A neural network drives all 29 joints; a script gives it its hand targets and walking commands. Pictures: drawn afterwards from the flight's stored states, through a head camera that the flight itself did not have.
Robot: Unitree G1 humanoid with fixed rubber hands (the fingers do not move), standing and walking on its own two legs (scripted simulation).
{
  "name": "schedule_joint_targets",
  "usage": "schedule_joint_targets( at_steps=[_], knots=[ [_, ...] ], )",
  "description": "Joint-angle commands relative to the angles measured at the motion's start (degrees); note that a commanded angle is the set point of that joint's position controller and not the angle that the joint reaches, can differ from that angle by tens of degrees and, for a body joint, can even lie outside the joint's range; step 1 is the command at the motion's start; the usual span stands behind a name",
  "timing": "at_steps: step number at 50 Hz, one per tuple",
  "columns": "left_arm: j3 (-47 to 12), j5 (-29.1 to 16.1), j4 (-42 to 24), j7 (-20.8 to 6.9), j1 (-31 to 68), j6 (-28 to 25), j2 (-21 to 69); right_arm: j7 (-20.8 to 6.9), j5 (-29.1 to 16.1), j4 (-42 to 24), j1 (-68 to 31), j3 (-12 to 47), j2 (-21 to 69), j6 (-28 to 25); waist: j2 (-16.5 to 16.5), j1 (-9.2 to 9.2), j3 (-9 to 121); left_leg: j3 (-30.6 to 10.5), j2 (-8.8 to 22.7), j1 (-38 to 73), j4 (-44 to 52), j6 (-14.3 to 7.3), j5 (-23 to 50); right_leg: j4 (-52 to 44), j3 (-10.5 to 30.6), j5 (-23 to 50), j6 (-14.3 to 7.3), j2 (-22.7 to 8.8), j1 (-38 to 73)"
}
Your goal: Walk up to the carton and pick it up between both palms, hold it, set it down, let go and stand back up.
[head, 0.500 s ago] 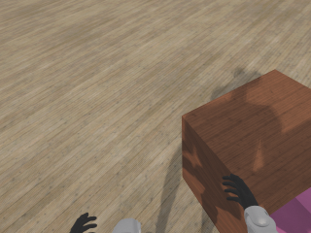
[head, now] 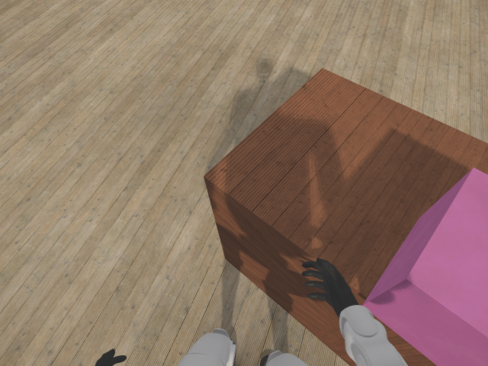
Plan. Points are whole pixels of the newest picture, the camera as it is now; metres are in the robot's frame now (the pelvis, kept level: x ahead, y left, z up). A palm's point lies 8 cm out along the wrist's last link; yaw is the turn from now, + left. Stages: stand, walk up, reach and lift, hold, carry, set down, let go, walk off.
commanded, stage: walk up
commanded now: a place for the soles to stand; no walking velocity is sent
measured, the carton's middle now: (473, 279) +0.27 -0.34 -0.04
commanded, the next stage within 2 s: none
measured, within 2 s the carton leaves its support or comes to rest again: neither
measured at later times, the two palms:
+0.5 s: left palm (104, 358) +0.13 +0.26 -0.10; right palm out of the picture +0.09 -0.22 -0.06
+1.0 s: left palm (171, 293) +0.24 +0.17 -0.11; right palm out of the picture +0.03 -0.23 -0.10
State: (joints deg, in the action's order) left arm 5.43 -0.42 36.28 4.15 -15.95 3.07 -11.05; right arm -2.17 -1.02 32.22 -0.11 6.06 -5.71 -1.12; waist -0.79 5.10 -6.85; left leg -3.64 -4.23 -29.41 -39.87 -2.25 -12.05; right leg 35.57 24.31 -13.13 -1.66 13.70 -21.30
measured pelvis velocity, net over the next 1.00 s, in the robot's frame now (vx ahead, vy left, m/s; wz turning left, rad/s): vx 0.03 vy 0.03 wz -0.68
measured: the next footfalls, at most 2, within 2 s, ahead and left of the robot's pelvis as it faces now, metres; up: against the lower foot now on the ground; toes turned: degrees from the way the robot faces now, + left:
left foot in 0.04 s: +0.11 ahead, +0.11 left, +0.00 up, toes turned -6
right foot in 0.54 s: -0.04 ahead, -0.05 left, +0.00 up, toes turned -27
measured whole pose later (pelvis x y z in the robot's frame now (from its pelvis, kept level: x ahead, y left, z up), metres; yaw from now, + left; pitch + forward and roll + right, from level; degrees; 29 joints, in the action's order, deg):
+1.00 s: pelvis +0.03 +0.03 -0.01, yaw -39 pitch +1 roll -1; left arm 3.7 1.7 35.4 2.9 -20.5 -2.0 -8.4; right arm 0.0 2.0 36.2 9.1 -0.5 -8.6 0.7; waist 2.1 2.4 -2.1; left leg 3.2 1.3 -27.7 -38.7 0.2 -11.5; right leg 35.3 9.4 -22.0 -2.2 7.0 -13.9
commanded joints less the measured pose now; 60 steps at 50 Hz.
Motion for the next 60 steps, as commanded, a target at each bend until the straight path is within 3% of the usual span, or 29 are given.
schedule_joint_targets(
  at_steps=[1,2,3,4,7,9,14,20,22,24,25,26,27,28,29,33,36,41,45,47,49,50,51,52,53,54,56,57,60],
  knots=[
    [1.6,-0.5,-3.0,-1.6,-2.2,-0.1,-6.5,3.9,1.1,-4.5,2.7,-6.8,-8.0,-0.8,0.8,-4.16,18.8,-7.9,10.9,31.2,15.9,-3.7,10.8,6.2,4.9,-6.4,2.5,-5.7,-6.2],
    [1.3,0.0,-1.7,-1.8,-6.7,0.1,-4.7,4.5,2.1,-4.8,2.3,-7.6,-9.9,-0.2,8.9,-2.57,21.6,-19.4,23.9,36.2,14.1,-7.1,11.3,19.0,-3.3,-25.5,4.4,-2.3,-12.0],
    [1.8,1.5,-1.6,-1.8,-9.5,0.4,-7.5,5.0,1.8,-5.4,1.5,-8.1,-10.7,0.1,6.4,-0.75,20.4,-22.5,29.5,32.3,16.6,-10.6,7.3,29.4,-7.7,-27.0,4.9,-3.9,-14.5],
    [2.2,2.1,-2.0,-1.6,-6.4,1.2,-9.1,5.4,1.0,-5.4,-0.2,-9.6,-11.6,0.2,12.2,-1.59,18.0,-25.3,32.6,28.7,21.0,-15.4,1.4,35.9,-12.2,-24.7,4.7,-5.5,-17.4],
    [2.9,4.0,-2.0,-2.6,-1.6,0.5,-11.2,5.3,1.6,-6.6,-2.0,-7.8,-5.0,0.3,4.9,-3.97,7.1,-8.0,18.1,13.0,22.8,-7.1,-3.7,35.6,-12.3,-13.4,6.2,-9.4,-14.2],
    [1.7,2.8,-0.9,-4.0,-5.3,-0.1,-8.0,5.0,2.3,-6.1,-1.0,-7.7,-5.6,0.5,6.1,-3.27,8.0,-1.7,13.6,14.5,22.6,-4.5,-7.0,36.8,-15.9,-9.8,6.4,-8.3,-13.5],
    [0.6,2.6,-1.2,-4.5,-5.4,-1.1,-7.9,3.6,1.8,-6.1,0.4,-9.9,-7.8,0.9,15.8,-4.31,8.4,2.0,14.9,14.8,25.8,-6.1,-23.5,33.9,-24.7,-8.7,8.7,-11.5,-15.0],
    [-0.6,3.2,-4.2,-4.9,-3.2,-1.8,-5.8,3.3,2.8,-6.1,6.1,-11.8,-12.4,0.4,11.3,-6.32,9.5,3.1,22.6,15.0,24.6,-6.8,-26.4,16.9,-26.7,-17.3,5.1,-15.6,-7.8],
    [-0.3,3.1,-4.9,-5.1,-4.9,-2.1,-5.0,3.3,3.2,-6.2,6.1,-12.1,-13.8,0.4,9.2,-5.26,10.6,3.7,24.7,12.3,23.3,-5.6,-26.5,9.8,-26.6,-20.4,2.1,-16.1,-0.6],
    [0.8,2.7,-3.9,-5.1,-11.0,-3.0,-4.3,3.3,3.4,-5.7,4.5,-11.3,-13.5,1.0,3.0,-1.27,10.7,7.2,23.6,4.4,16.9,-2.3,-28.4,-1.1,-26.6,-13.4,-1.9,-15.5,11.8],
    [1.6,2.4,-2.6,-4.6,-14.8,-3.7,-4.7,2.9,3.7,-5.1,4.4,-10.2,-11.2,1.4,-5.1,0.68,8.3,12.2,19.2,-1.3,5.1,1.0,-29.7,-7.4,-23.5,-11.5,-2.9,-14.5,15.8],
    [2.1,2.8,-2.8,-3.7,-15.3,-4.3,-7.5,1.7,3.5,-5.2,5.8,-8.4,-6.4,1.6,-20.1,0.43,3.5,18.2,11.0,-9.3,-14.8,4.8,-27.8,-16.7,-4.9,-20.9,-5.1,-21.7,11.7],
    [1.0,2.5,-5.1,-2.6,-11.3,-4.9,-6.8,1.0,3.4,-6.9,4.9,-8.3,-5.3,1.1,-15.1,-1.97,-2.4,11.6,7.5,-17.9,-24.6,6.0,-22.4,-18.1,11.0,-26.2,-6.5,-28.1,4.1],
    [2.5,2.1,-5.9,-1.1,-8.8,-4.7,-9.5,0.8,3.5,-7.6,3.9,-9.3,-8.0,1.0,-10.5,-0.34,-4.4,6.7,8.7,-17.3,-23.7,5.9,-22.2,-24.2,16.2,-38.6,-9.4,-31.8,-0.2],
    [2.7,2.0,-6.1,0.0,-7.8,-4.6,-9.9,0.5,3.0,-8.4,2.2,-9.1,-8.5,0.8,-10.3,0.01,-5.7,3.9,9.1,-17.5,-23.8,5.5,-19.2,-26.7,16.3,-37.2,-10.3,-30.7,0.2],
    [0.4,2.4,-5.8,0.2,-5.2,-5.3,-5.9,-0.4,3.7,-2.5,7.1,-7.7,-7.0,0.6,-8.6,-3.26,1.4,5.9,9.0,-17.5,-26.6,6.8,-2.7,-22.0,-1.8,-11.6,-4.0,-22.6,9.1],
    [-0.3,1.9,-3.3,-0.8,-9.4,-6.5,-3.4,0.1,4.3,-0.9,8.3,-8.1,-7.7,0.9,-3.6,-2.67,6.6,6.2,8.5,-12.9,-24.6,7.3,-0.4,-18.6,-4.9,7.1,-3.0,-20.3,13.2],
    [0.2,2.0,-2.8,-0.7,-8.8,-7.2,-4.3,1.4,3.0,-1.4,4.7,-7.1,-5.8,1.2,-5.7,-2.15,8.9,7.6,7.3,-12.5,-15.0,5.8,0.9,-11.3,-7.8,23.6,-6.1,-19.1,18.2],
    [0.6,2.3,-3.8,-1.0,-7.8,-6.2,-5.1,2.1,2.9,-2.3,3.2,-6.6,-4.5,0.7,-8.4,-0.98,7.9,8.1,5.5,-5.1,-3.4,3.5,-2.1,-6.9,-5.1,23.9,-8.0,-19.0,13.6],
    [0.9,2.2,-4.9,-0.9,-5.0,-5.5,-6.0,2.6,3.0,-1.8,7.1,-7.5,-5.3,0.4,-7.1,-3.21,8.2,5.8,5.4,3.6,4.5,1.2,-0.5,-4.0,-2.1,22.5,-5.6,-18.7,9.7],
    [0.3,1.5,-4.8,-1.4,-2.5,-5.2,-5.3,3.1,3.1,-0.9,13.7,-8.4,-6.7,-0.5,-1.6,-6.92,10.0,4.5,7.0,18.4,15.8,-0.8,13.5,1.2,-2.2,14.0,-2.4,-15.4,2.8],
    [-0.6,1.3,-4.8,-1.9,-3.7,-5.5,-2.5,3.5,3.5,-0.1,16.6,-9.4,-9.5,-0.7,5.1,-7.12,13.9,-1.2,13.7,27.6,13.9,-2.2,19.2,8.7,-5.3,6.6,-0.2,-12.4,-2.5],
    [-1.7,2.0,-4.0,-2.2,-7.3,-5.3,1.3,3.9,3.9,-0.6,18.0,-10.3,-11.0,-0.6,13.9,-6.39,18.5,-13.2,25.4,35.9,13.8,-4.6,20.7,20.7,-11.4,-19.6,1.7,-6.7,-9.9],
    [-0.9,2.8,-4.2,-1.4,-9.7,-3.9,-0.7,4.4,2.8,-1.6,16.6,-11.2,-12.3,-0.1,10.6,-4.74,16.0,-19.3,30.2,30.5,17.2,-9.6,14.1,29.4,-15.7,-30.2,2.9,-5.6,-11.1],
    [-0.1,3.6,-4.0,-0.5,-7.4,-2.5,-3.5,4.5,1.9,-2.6,13.8,-11.9,-11.9,0.2,13.2,-4.8,15.0,-25.1,34.0,27.5,20.2,-13.5,6.1,35.7,-18.1,-30.1,3.3,-8.5,-13.8],
    [0.6,4.7,-3.5,-0.3,-5.1,-2.0,-5.5,4.7,1.6,-3.3,13.6,-10.9,-8.1,0.3,9.7,-5.68,11.5,-22.2,31.3,24.4,22.6,-11.3,2.5,37.8,-17.2,-27.3,4.0,-9.0,-14.6],
    [0.5,3.8,-1.8,-1.3,-3.1,-1.7,-5.1,5.1,2.5,-4.3,13.1,-9.0,-5.3,-0.2,5.2,-6.17,7.0,-7.1,22.2,19.8,22.0,-3.7,2.9,33.9,-15.4,-19.3,5.2,-10.2,-13.1],
    [0.0,3.0,-1.4,-1.9,-3.0,-1.6,-3.7,5.1,3.1,-4.0,12.6,-8.9,-5.8,-0.5,5.4,-5.68,6.9,-2.7,19.5,18.2,21.8,-1.6,4.9,32.7,-15.3,-15.8,5.3,-9.7,-11.5],
    [-1.8,2.7,-0.7,-2.9,-2.6,-1.9,-1.1,4.3,2.4,-2.6,12.1,-8.9,-6.0,-0.8,9.1,-5.42,8.7,3.4,17.2,18.1,22.9,-3.8,3.6,36.0,-19.5,-11.2,7.1,-9.3,-10.6]
  ],
)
